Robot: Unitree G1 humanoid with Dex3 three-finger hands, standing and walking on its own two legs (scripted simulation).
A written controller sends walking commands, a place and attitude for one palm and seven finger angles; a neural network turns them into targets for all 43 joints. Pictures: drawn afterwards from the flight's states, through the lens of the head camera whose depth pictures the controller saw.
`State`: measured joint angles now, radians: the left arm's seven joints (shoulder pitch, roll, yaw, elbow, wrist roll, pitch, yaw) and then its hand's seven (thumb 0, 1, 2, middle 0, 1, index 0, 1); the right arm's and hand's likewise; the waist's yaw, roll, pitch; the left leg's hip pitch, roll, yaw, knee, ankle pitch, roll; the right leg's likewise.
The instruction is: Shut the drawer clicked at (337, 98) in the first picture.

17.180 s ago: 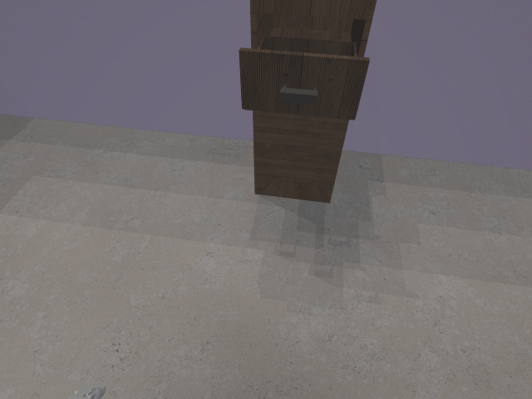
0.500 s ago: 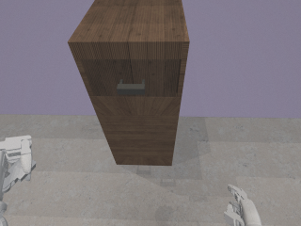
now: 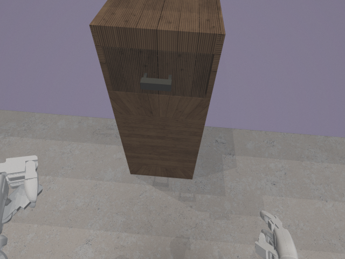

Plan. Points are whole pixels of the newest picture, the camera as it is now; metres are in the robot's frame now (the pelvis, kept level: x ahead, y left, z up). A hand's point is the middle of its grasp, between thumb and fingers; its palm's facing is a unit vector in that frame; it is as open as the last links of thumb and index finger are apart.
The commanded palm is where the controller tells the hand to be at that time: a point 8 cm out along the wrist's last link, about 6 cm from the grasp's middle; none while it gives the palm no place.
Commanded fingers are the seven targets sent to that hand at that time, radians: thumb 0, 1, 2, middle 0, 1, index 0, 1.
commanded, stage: step back with the hand held close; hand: left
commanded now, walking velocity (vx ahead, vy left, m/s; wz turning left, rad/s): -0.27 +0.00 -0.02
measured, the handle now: (157, 80) +0.65 +0.10 +0.02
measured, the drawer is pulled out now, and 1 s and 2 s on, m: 0.00 0.00 0.00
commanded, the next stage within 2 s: stop stepping back and stand still in 0.64 s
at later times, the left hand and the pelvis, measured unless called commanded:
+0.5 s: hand (65, 233) +0.14 +0.17 +0.16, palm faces +0.05 -0.80 -0.60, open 3.2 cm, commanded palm +0.05 +0.24 +0.19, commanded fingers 0.00 0.90 0.90 -1.40 -1.60 -1.40 -1.60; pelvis -0.10 -0.03 +0.00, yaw -5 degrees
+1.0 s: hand out of the picture -0.06 +0.15 +0.19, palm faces +0.33 -0.78 -0.53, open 3.2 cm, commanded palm -0.11 +0.20 +0.19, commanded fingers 0.00 0.90 0.90 -1.40 -1.60 -1.40 -1.60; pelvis -0.24 -0.08 -0.01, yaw -1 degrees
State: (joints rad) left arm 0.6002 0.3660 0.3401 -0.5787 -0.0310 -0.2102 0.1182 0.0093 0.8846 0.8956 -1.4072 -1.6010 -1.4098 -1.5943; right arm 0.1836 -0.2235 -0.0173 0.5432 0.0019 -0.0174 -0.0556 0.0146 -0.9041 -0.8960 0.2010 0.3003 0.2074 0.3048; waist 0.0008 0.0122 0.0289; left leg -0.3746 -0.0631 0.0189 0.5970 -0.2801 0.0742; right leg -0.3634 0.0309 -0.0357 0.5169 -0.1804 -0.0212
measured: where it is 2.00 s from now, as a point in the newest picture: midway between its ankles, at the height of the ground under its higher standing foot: outside the picture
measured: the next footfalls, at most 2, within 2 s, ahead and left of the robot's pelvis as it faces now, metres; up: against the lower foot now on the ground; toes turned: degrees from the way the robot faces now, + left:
right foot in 0.44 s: -0.19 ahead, -0.12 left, +0.00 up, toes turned -4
left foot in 0.70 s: -0.07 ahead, +0.04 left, +0.00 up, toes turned -3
